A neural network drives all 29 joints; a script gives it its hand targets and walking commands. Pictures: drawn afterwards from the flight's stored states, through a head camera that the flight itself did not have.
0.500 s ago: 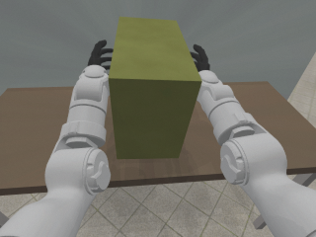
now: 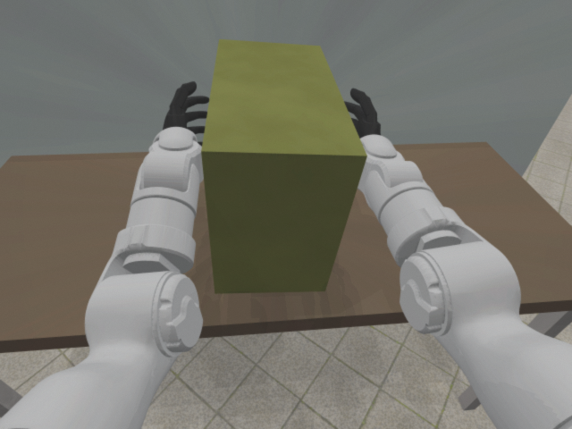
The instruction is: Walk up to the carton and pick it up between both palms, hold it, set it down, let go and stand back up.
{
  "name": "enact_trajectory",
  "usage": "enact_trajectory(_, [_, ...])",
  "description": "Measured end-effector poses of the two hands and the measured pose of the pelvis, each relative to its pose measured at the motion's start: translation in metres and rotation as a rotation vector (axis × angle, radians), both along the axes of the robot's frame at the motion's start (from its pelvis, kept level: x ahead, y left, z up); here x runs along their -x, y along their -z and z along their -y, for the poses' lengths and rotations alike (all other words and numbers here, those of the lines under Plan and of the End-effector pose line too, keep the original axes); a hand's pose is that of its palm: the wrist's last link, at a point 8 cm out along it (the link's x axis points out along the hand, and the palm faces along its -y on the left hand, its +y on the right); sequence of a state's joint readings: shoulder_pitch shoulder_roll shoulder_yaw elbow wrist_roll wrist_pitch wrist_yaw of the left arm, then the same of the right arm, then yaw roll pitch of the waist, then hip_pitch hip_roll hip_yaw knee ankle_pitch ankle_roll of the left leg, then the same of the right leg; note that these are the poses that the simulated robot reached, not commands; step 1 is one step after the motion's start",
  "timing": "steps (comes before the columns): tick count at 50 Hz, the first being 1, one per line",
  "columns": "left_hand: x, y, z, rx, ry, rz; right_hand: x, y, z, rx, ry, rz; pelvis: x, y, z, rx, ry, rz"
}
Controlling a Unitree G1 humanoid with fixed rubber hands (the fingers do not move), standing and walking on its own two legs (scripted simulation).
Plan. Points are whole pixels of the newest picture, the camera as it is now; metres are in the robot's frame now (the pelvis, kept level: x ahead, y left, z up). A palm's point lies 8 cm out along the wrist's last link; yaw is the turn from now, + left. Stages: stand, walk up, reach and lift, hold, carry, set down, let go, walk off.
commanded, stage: set down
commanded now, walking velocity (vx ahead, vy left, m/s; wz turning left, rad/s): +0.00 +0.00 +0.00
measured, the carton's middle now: (270, 162) +0.46 +0.02 +0.18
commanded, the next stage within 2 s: none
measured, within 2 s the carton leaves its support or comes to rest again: neither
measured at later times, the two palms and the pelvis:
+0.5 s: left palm (192, 148) +0.44 +0.13 +0.21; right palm (366, 153) +0.44 -0.13 +0.20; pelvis +0.01 +0.00 +0.00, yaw +0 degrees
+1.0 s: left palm (199, 164) +0.46 +0.13 +0.18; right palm (362, 161) +0.47 -0.13 +0.17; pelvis +0.02 +0.00 +0.00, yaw +0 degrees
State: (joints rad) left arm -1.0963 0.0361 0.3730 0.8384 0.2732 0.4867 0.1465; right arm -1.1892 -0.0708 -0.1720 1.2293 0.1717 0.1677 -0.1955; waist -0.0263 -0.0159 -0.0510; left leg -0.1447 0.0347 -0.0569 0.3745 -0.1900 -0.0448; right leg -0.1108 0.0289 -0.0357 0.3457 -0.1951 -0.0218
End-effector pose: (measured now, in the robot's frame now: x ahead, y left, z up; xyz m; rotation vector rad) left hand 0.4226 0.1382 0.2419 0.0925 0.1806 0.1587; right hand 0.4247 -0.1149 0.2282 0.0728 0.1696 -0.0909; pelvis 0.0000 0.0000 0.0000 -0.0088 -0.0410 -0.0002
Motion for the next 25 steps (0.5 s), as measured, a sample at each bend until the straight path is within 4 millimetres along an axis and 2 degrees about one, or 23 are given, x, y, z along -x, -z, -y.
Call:
enact_trajectory(5, [-0.003, 0.01, 0.003, 0.008, 0.0, -0.022, -0.002, 0.01, 0.003, 0.007, 0.001, -0.024, -0.001, 0.0, 0.0, 0.0, 0.0, -0.001])
enact_trajectory(16, [-0.011, 0.013, 0.008, 0.034, -0.006, 0.001, -0.011, 0.013, 0.008, -0.005, -0.001, -0.013, -0.007, 0.0, 0.001, 0.0, 0.0, -0.013])
enact_trajectory(25, [-0.019, 0.027, 0.01, 0.064, -0.011, -0.018, -0.019, 0.027, 0.011, -0.001, -0.018, -0.041, -0.012, 0.0, 0.001, -0.001, 0.0, -0.023])
